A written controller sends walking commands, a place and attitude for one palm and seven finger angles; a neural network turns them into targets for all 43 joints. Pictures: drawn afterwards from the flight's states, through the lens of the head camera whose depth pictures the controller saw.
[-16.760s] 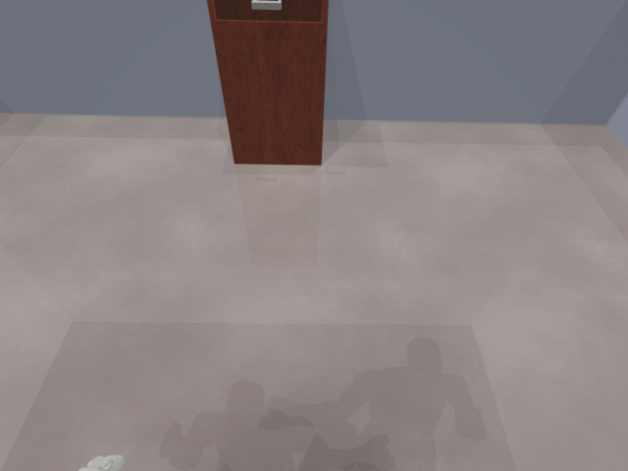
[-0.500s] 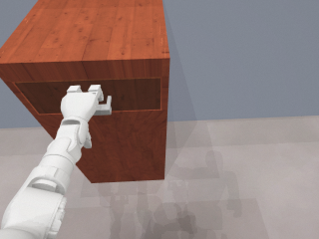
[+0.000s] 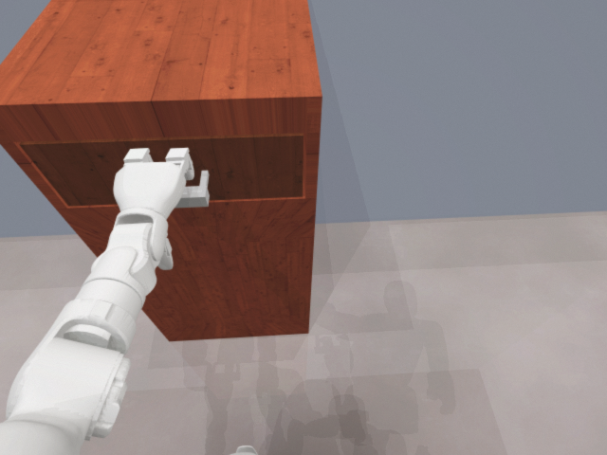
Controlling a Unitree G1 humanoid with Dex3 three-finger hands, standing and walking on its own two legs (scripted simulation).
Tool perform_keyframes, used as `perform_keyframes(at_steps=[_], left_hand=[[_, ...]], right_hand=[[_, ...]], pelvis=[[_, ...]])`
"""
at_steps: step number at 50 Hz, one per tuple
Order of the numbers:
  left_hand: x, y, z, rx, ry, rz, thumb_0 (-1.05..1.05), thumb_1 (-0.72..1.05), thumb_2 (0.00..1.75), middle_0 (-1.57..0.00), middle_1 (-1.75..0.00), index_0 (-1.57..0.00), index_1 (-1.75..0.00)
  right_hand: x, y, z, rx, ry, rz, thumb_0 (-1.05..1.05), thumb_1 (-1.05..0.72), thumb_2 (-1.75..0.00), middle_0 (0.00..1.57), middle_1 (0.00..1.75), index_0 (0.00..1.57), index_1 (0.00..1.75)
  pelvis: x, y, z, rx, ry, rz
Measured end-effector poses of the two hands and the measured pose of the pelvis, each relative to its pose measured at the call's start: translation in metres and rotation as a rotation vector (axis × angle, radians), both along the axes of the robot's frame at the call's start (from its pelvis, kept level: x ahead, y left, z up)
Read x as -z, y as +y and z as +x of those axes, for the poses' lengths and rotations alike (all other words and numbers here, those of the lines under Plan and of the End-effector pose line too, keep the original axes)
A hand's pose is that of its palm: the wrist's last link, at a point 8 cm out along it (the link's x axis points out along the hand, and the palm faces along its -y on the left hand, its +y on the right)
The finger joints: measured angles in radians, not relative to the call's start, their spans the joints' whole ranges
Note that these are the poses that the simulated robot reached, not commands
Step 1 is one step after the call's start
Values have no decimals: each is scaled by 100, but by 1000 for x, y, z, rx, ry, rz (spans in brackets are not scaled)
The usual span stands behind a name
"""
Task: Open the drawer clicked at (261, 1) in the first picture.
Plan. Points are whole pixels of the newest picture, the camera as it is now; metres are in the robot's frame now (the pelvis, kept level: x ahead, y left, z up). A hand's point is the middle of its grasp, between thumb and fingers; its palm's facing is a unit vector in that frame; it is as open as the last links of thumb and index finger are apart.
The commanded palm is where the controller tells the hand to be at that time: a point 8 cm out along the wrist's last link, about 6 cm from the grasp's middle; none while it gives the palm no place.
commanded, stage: lower the fingers behind the handle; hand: left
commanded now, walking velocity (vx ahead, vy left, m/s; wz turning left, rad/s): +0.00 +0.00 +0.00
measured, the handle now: (174, 187) +0.50 +0.20 +0.04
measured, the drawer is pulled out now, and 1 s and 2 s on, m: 0.00 0.00 0.00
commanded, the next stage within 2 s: lift the fingers back up to retry in 0.08 s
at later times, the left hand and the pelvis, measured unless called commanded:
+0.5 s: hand (157, 209) +0.45 +0.21 +0.05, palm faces +0.01 -0.04 -1.00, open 13.9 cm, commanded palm +0.42 +0.21 +0.12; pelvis +0.01 +0.01 +0.01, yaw +0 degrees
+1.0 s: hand (152, 191) +0.44 +0.20 +0.10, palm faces -0.03 -0.04 -1.00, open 13.9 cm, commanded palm +0.42 +0.21 +0.16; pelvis +0.03 -0.01 +0.02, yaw +1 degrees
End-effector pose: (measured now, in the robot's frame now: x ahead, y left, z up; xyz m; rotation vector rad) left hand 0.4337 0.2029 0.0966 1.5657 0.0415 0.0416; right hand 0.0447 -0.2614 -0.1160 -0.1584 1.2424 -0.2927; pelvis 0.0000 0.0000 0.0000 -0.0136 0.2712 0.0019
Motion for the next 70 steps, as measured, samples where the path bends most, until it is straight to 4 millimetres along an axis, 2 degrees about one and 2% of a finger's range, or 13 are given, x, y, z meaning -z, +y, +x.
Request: perform_keyframes(at_steps=[13,22,29,36,41,52,60,70], left_hand=[[-1,1,0,10,0,-11,0,-49,31,-26,-133,-32,-120],[-4,5,-5,18,2,-34,0,-49,31,-28,-125,-32,-120],[-19,7,-6,10,-30,-26,0,-49,31,-31,-122,-32,-120],[-46,0,1,-3,-38,-27,0,-49,31,-32,-121,-32,-120],[-57,-3,1,-6,-9,-29,0,-49,31,-32,-120,-32,-120],[-55,0,-15,27,22,-36,0,-49,31,-32,-120,-32,-120],[-52,5,-18,4,10,-23,0,-49,31,-32,-120,-32,-120],[-58,-4,-5,29,12,-37,0,-49,31,-32,-120,-32,-120]], right_hand=[[1,3,-7,9,4,0,1,-91,-90,20,30,20,30],[-4,6,2,21,-18,10,1,-91,-90,20,30,20,30],[-5,9,20,-3,-36,26,1,-91,-90,20,30,20,30],[-10,10,47,-27,-85,45,1,-91,-90,20,30,20,30],[-15,9,68,-42,-129,52,1,-91,-90,20,30,20,30],[-21,-2,96,-87,-170,42,1,-91,-90,20,30,20,30],[-18,-7,96,-100,-150,37,1,-91,-90,20,30,20,30],[-13,-7,76,-64,-116,44,1,-91,-90,20,30,20,30]], pelvis=[[1,3,-2,5,1,-2],[-5,6,4,9,-22,-4],[-9,7,11,-2,-45,-2],[-15,5,19,-4,-70,5],[-19,1,24,-1,-92,13],[-21,-9,28,-11,-106,20],[-19,-14,27,-28,-105,20],[-19,-13,25,-16,-95,21]])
